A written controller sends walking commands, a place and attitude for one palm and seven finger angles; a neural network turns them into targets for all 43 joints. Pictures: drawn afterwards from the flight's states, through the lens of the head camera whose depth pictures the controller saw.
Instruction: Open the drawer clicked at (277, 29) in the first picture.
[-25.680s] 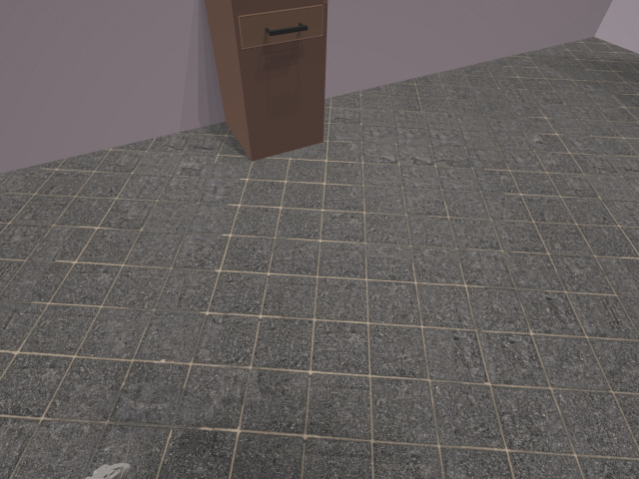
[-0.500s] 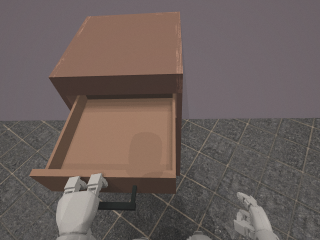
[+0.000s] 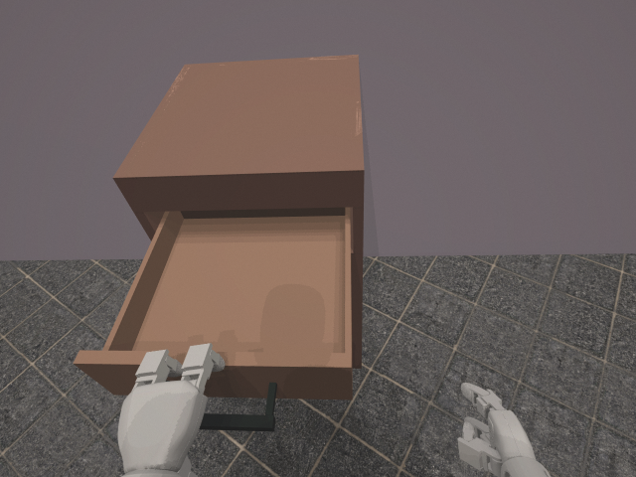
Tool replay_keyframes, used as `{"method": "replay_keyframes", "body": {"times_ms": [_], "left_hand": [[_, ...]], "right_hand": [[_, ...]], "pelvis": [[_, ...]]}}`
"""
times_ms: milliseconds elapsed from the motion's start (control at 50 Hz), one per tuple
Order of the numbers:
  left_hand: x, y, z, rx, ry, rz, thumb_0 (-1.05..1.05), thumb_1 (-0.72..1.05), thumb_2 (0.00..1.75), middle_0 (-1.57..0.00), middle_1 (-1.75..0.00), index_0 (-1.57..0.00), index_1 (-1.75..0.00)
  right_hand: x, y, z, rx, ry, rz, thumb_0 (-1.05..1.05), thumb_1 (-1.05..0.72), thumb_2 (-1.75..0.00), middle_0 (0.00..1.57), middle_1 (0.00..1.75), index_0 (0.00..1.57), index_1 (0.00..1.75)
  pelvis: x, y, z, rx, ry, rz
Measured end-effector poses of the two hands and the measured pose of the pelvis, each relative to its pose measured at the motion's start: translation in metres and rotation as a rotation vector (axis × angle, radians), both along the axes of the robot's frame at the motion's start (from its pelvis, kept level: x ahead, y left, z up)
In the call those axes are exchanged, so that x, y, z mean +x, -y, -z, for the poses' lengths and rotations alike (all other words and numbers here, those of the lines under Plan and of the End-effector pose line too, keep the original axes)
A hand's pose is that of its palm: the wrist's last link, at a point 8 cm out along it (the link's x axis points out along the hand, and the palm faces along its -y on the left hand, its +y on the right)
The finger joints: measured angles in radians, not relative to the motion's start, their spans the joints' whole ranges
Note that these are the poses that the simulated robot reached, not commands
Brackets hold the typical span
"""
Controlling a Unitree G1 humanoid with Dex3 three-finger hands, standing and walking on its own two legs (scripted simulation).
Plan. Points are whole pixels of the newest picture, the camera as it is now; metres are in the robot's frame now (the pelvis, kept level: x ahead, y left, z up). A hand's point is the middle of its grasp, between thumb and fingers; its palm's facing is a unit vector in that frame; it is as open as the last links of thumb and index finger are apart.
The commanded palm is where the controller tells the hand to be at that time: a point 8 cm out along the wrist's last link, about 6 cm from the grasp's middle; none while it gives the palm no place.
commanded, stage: lift the hand off the handle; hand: left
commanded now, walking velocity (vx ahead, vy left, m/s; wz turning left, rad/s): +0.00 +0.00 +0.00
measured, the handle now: (214, 406) +0.23 +0.19 -0.08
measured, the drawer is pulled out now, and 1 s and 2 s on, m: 0.30 0.30 0.30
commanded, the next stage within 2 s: draw the hand back to the body in 0.92 s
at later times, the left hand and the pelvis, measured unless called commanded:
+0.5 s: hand (184, 405) +0.19 +0.18 +0.03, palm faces +0.05 -0.14 -0.99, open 13.8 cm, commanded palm +0.16 +0.19 +0.09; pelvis +0.00 -0.01 +0.02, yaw +0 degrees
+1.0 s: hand (161, 408) +0.18 +0.20 +0.06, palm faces +0.05 -0.17 -0.98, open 13.9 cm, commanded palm +0.15 +0.19 +0.12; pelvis +0.01 +0.01 +0.03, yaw -1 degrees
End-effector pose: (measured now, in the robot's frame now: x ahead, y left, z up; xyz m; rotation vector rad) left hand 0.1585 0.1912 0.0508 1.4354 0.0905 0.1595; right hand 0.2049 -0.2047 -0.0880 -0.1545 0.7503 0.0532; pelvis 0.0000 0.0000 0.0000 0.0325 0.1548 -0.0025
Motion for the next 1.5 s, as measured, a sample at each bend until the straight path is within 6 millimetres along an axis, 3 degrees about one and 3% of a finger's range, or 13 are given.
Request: {"method": "replay_keyframes", "body": {"times_ms": [520,880,1040,1120,1260,1500], "left_hand": [[0.01,0.003,-0.038,-0.013,0.005,0.025,-0.01,-0.49,0.3,-0.32,-1.2,-0.32,-1.2],[-0.002,-0.015,-0.065,-0.036,0.017,0.014,-0.01,-0.49,0.3,-0.32,-1.2,-0.32,-1.2],[-0.001,-0.011,-0.058,-0.042,0.002,0.049,-0.01,-0.49,0.3,-0.32,-1.2,-0.32,-1.2],[0.004,-0.011,-0.064,-0.03,0.033,0.067,-0.01,-0.49,0.3,-0.32,-1.2,-0.32,-1.2],[0.009,-0.023,-0.086,0.003,0.085,0.024,-0.01,-0.49,0.3,-0.32,-1.2,-0.32,-1.2],[0.004,-0.039,-0.098,0.001,0.013,-0.014,-0.01,-0.49,0.3,-0.32,-1.2,-0.32,-1.2]], "right_hand": [[0.005,0.007,-0.018,-0.005,0.009,0.005,0.01,-0.91,-0.89,0.2,0.3,0.19,0.3],[0.015,-0.01,-0.032,0.007,0.037,-0.024,0.01,-0.91,-0.89,0.2,0.3,0.19,0.3],[0.013,-0.021,-0.032,0.011,0.03,-0.047,0.01,-0.91,-0.89,0.2,0.3,0.2,0.3],[0.009,-0.025,-0.03,0.02,0.021,-0.044,0.01,-0.91,-0.89,0.2,0.3,0.2,0.3],[0.004,-0.026,-0.029,0.05,0.007,-0.021,0.01,-0.91,-0.89,0.2,0.3,0.2,0.3],[0.014,-0.016,-0.04,-0.004,0.021,-0.035,0.01,-0.91,-0.89,0.2,0.3,0.2,0.3]], "pelvis": [[0.003,0.006,-0.018,-0.001,0.062,0.007],[0.008,-0.006,-0.026,-0.015,0.096,0.013],[0.004,-0.011,-0.026,-0.017,0.097,0.015],[0.005,-0.013,-0.026,-0.018,0.097,0.019],[0.007,-0.014,-0.029,-0.019,0.115,0.023],[0.007,-0.01,-0.037,-0.023,0.143,0.014]]}}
